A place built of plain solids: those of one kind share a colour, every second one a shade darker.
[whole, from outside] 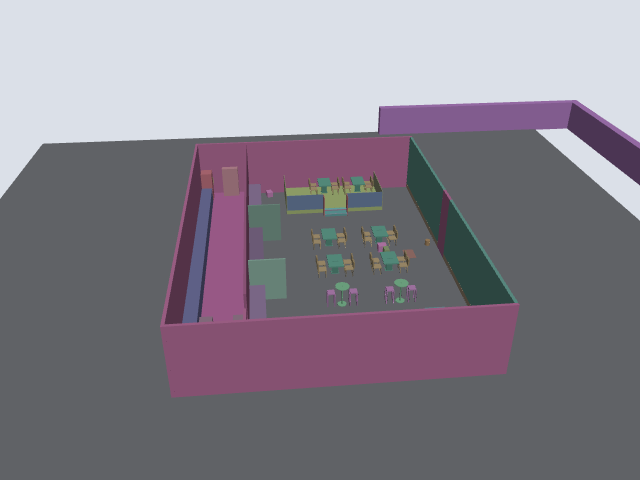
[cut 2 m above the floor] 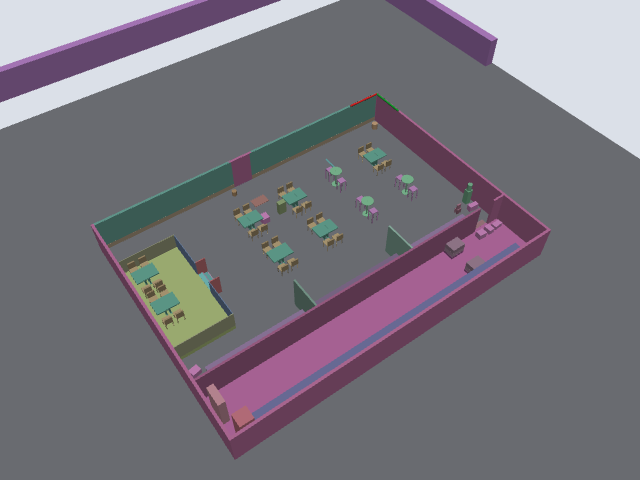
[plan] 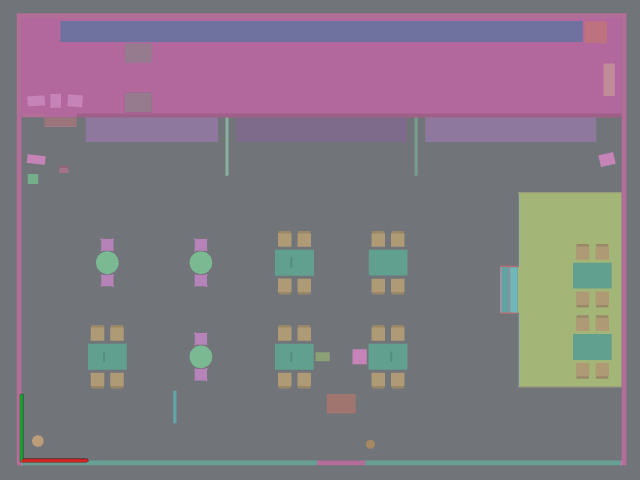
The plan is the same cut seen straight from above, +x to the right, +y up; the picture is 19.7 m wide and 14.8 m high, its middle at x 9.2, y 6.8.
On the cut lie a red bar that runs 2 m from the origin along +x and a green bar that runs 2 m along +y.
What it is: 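A food court's seating hall of the 2010s to 2020s; 18.5 x 13.6 m, ceiling 3.6 m, a street door 0.95 x 2.1 m in the glazed front; tables 0.75 m, chairs 0.45 m, bar tops 1.06 m, a counter 1.0 m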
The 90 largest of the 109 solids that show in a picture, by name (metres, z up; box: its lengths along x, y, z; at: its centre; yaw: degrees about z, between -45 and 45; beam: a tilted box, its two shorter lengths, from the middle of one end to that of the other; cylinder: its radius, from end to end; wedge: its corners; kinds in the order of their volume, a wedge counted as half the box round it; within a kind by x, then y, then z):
{
 "street_hedge_1": {"box": [0.6, 16.6, 2.25], "at": [-10.35, -8.3, 1.07]},
 "street_hedge_2": {"box": [39.8, 0.6, 2.25], "at": [9.25, -16.3, 1.07]},
 "street_hedge_3": {"box": [0.6, 16.6, 2.25], "at": [28.85, -8.3, 1.07]},
 "wall_1": {"box": [0.15, 13.94, 3.63], "at": [-0.07, 6.82, 1.76]},
 "wall_2": {"box": [0.7, 0.12, 3.63], "at": [0.35, 10.64, 1.76]},
 "wall_3": {"box": [18.8, 0.15, 3.63], "at": [9.25, 13.71, 1.76]},
 "wall_4": {"box": [1.5, 0.15, 3.63], "at": [9.86, -0.07, 1.76]},
 "wall_5": {"box": [16.8, 0.12, 3.63], "at": [10.1, 10.64, 1.76]},
 "wall_6": {"box": [0.15, 13.94, 3.63], "at": [18.57, 6.82, 1.76]},
 "zone_back_1": {"box": [18.5, 3.06, 0.22], "at": [9.25, 12.11, 0.06]},
 "back_worktop_1": {"box": [16.1, 0.65, 0.95], "at": [9.25, 13.23, 0.59]},
 "window_wall_1": {"box": [9.26, 0.15, 3.63], "at": [4.63, -0.07, 1.76]},
 "window_wall_2": {"box": [8.04, 0.15, 3.63], "at": [14.48, -0.07, 1.76]},
 "dais_1": {"box": [3.2, 6.03, 0.35], "at": [16.9, 5.26, 0.12]},
 "back_fridge_1": {"box": [0.7, 0.68, 1.9], "at": [17.7, 13.21, 1.07]},
 "kiosk_wall_1": {"box": [0.1, 1.8, 2.35], "at": [6.33, 9.68, 1.12]},
 "kiosk_wall_2": {"box": [0.1, 1.8, 2.35], "at": [12.17, 9.68, 1.12]},
 "shelf_1": {"box": [0.35, 1.0, 1.95], "at": [18.11, 11.74, 1.09]},
 "meeting_table_1": {"box": [1.2, 0.8, 0.07], "at": [2.64, 3.2, 0.71]},
 "meeting_table_2": {"box": [1.2, 0.8, 0.07], "at": [8.41, 3.2, 0.71]},
 "meeting_table_3": {"box": [1.2, 0.8, 0.07], "at": [8.41, 6.1, 0.71]},
 "meeting_table_4": {"box": [1.2, 0.8, 0.07], "at": [11.3, 3.2, 0.71]},
 "meeting_table_5": {"box": [1.2, 0.8, 0.07], "at": [11.3, 6.1, 0.71]},
 "meeting_table_6": {"box": [1.2, 0.8, 0.07], "at": [17.6, 3.5, 1.01]},
 "meeting_table_7": {"box": [1.2, 0.8, 0.07], "at": [17.6, 5.7, 1.01]},
 "counter_top_1": {"box": [4.07, 0.78, 0.04], "at": [4.02, 10.21, 1.02]},
 "counter_top_2": {"box": [5.27, 0.78, 0.04], "at": [9.25, 10.21, 1.02]},
 "counter_top_3": {"box": [5.27, 0.78, 0.04], "at": [15.08, 10.21, 1.02]},
 "crate_1": {"box": [0.82, 0.6, 0.27], "at": [3.6, 11.04, 0.45]},
 "crate_2": {"box": [0.82, 0.6, 0.27], "at": [3.6, 11.04, 0.71]},
 "crate_3": {"box": [0.82, 0.6, 0.27], "at": [3.6, 12.56, 0.71]},
 "box_cardboard_1": {"box": [0.56, 0.27, 0.42], "at": [0.45, 9.28, 0.16], "yaw": -6.5},
 "box_cardboard_2": {"box": [0.53, 0.31, 0.3], "at": [0.45, 11.09, 0.27], "yaw": 3.2},
 "box_cardboard_3": {"box": [0.33, 0.44, 0.36], "at": [1.05, 11.09, 0.3], "yaw": 0.3},
 "box_cardboard_4": {"box": [0.46, 0.37, 0.38], "at": [1.65, 11.09, 0.31], "yaw": -4.2},
 "box_cardboard_5": {"box": [0.44, 0.47, 0.43], "at": [10.42, 3.2, 0.17]},
 "box_cardboard_6": {"box": [0.47, 0.37, 0.37], "at": [18.05, 9.28, 0.14], "yaw": 12.8},
 "stallriser_1": {"box": [9.26, 0.05, 0.35], "at": [4.63, -0.02, 0.12]},
 "stallriser_2": {"box": [8.04, 0.05, 0.35], "at": [14.48, -0.02, 0.12]},
 "dais_rail_end_1": {"box": [3.2, 0.04, 1.0], "at": [16.9, 2.27, 0.75]},
 "dais_rail_end_2": {"box": [3.2, 0.04, 1.0], "at": [16.9, 8.26, 0.75]},
 "side_chair_1": {"box": [0.42, 0.42, 0.04], "at": [2.34, 2.5, 0.43]},
 "side_chair_2": {"box": [0.42, 0.42, 0.04], "at": [2.34, 3.9, 0.43]},
 "side_chair_3": {"box": [0.42, 0.42, 0.04], "at": [2.94, 2.5, 0.43]},
 "side_chair_4": {"box": [0.42, 0.42, 0.04], "at": [2.94, 3.9, 0.43]},
 "side_chair_5": {"box": [0.42, 0.42, 0.04], "at": [8.11, 2.5, 0.43]},
 "side_chair_6": {"box": [0.42, 0.42, 0.04], "at": [8.11, 3.9, 0.43]},
 "side_chair_7": {"box": [0.38, 0.08, 0.38], "at": [8.11, 4.14, 0.65]},
 "side_chair_8": {"box": [0.42, 0.42, 0.04], "at": [8.11, 5.4, 0.43]},
 "side_chair_9": {"box": [0.42, 0.42, 0.04], "at": [8.11, 6.8, 0.43]},
 "side_chair_10": {"box": [0.42, 0.42, 0.04], "at": [8.71, 2.5, 0.43]},
 "side_chair_11": {"box": [0.42, 0.42, 0.04], "at": [8.71, 3.9, 0.43]},
 "side_chair_12": {"box": [0.38, 0.08, 0.38], "at": [8.71, 4.14, 0.65]},
 "side_chair_13": {"box": [0.42, 0.42, 0.04], "at": [8.71, 5.4, 0.43]},
 "side_chair_14": {"box": [0.38, 0.08, 0.38], "at": [8.71, 7.04, 0.65]},
 "side_chair_15": {"box": [0.38, 0.08, 0.38], "at": [11.0, 4.14, 0.65]},
 "side_chair_16": {"box": [0.38, 0.08, 0.38], "at": [11.0, 7.04, 0.65]},
 "side_chair_17": {"box": [0.38, 0.08, 0.38], "at": [11.6, 5.16, 0.65]},
 "side_chair_18": {"box": [0.38, 0.08, 0.38], "at": [11.6, 7.04, 0.65]},
 "side_chair_19": {"box": [0.38, 0.08, 0.38], "at": [17.3, 2.56, 0.95]},
 "side_chair_20": {"box": [0.38, 0.08, 0.38], "at": [17.3, 4.44, 0.95]},
 "side_chair_21": {"box": [0.38, 0.08, 0.38], "at": [17.3, 4.76, 0.95]},
 "side_chair_22": {"box": [0.38, 0.08, 0.38], "at": [17.3, 6.64, 0.95]},
 "side_chair_23": {"box": [0.38, 0.08, 0.38], "at": [17.9, 2.56, 0.95]},
 "side_chair_24": {"box": [0.38, 0.08, 0.38], "at": [17.9, 4.44, 0.95]},
 "side_chair_25": {"box": [0.38, 0.08, 0.38], "at": [17.9, 4.76, 0.95]},
 "side_chair_26": {"box": [0.38, 0.08, 0.38], "at": [17.9, 6.64, 0.95]},
 "dais_steps_1": {"box": [0.27, 1.4, 0.2], "at": [14.89, 5.26, 0.05]},
 "dais_steps_2": {"box": [0.27, 1.4, 0.35], "at": [15.16, 5.26, 0.12]},
 "dais_rail_front_1": {"box": [0.04, 2.31, 1.0], "at": [15.32, 3.41, 0.75]},
 "dais_rail_front_2": {"box": [0.04, 2.31, 1.0], "at": [15.32, 7.12, 0.75]},
 "water_cooler_1": {"box": [0.33, 0.31, 1.03], "at": [0.35, 8.68, 0.47]},
 "water_cooler_2": {"cylinder": 0.14, "from": [0.35, 8.68, 0.98], "to": [0.35, 8.68, 1.4]},
 "suitcase_1": {"box": [0.45, 0.28, 0.85], "at": [9.28, 3.2, 0.38]},
 "back_step_1": {"box": [1.0, 0.3, 0.22], "at": [1.2, 10.43, 0.06]},
 "dais_cheek_1": {"box": [0.54, 0.04, 1.3], "at": [15.03, 4.54, 0.6]},
 "dais_cheek_2": {"box": [0.54, 0.04, 1.3], "at": [15.03, 5.99, 0.6]},
 "bar_stool_1": {"box": [0.38, 0.36, 0.06], "at": [2.64, 5.55, 0.73]},
 "bar_stool_2": {"box": [0.38, 0.36, 0.06], "at": [2.64, 6.65, 0.73]},
 "bar_stool_3": {"box": [0.38, 0.36, 0.06], "at": [5.53, 2.65, 0.73]},
 "bar_stool_4": {"box": [0.38, 0.36, 0.06], "at": [5.53, 3.75, 0.73]},
 "bar_stool_5": {"box": [0.38, 0.36, 0.06], "at": [5.53, 5.55, 0.73]},
 "bar_stool_6": {"box": [0.38, 0.36, 0.06], "at": [5.53, 6.65, 0.73]},
 "plant_pot_1": {"cylinder": 0.18, "from": [0.5, 0.6, 0.0], "to": [0.5, 0.6, 0.38]},
 "door_mat_1": {"box": [0.9, 0.6, 0.07], "at": [9.86, 1.75, -0.02]},
 "bar_table_1": {"cylinder": 0.35, "from": [2.64, 6.1, 1.03], "to": [2.64, 6.1, 1.06]},
 "bar_table_2": {"cylinder": 0.35, "from": [5.53, 3.2, 1.03], "to": [5.53, 3.2, 1.06]},
 "bar_table_3": {"cylinder": 0.35, "from": [5.53, 6.1, 1.03], "to": [5.53, 6.1, 1.06]},
 "bin_waste_1": {"cylinder": 0.14, "from": [10.76, 0.5, 0.0], "to": [10.76, 0.5, 0.31]},
 "cable_protector_1": {"box": [0.1, 1.0, 0.07], "at": [4.73, 1.65, -0.01]}
}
